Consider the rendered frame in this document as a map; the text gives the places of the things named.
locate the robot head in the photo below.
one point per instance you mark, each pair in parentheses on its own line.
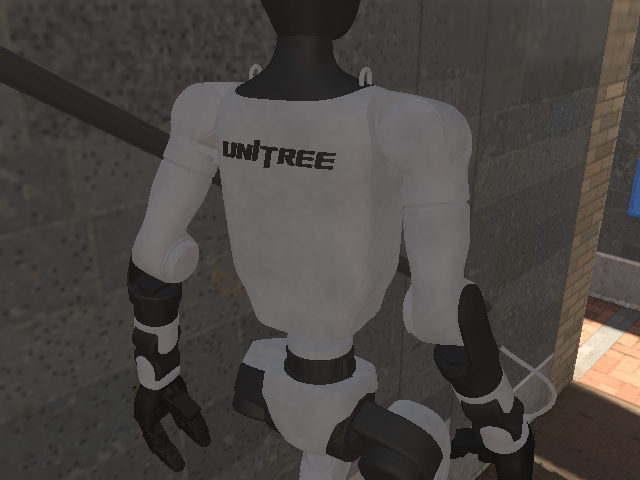
(303,67)

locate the left robot hand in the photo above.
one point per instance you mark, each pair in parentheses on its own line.
(150,406)

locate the right robot hand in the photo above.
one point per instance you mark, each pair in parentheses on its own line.
(514,466)

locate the robot right upper arm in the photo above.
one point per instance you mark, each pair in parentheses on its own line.
(430,142)

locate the left robot forearm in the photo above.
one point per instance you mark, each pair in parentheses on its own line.
(156,327)

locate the robot left shin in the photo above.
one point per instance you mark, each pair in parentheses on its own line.
(316,467)

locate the right robot forearm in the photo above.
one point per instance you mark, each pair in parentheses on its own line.
(478,379)

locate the robot left upper arm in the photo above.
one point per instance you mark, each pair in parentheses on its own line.
(163,248)

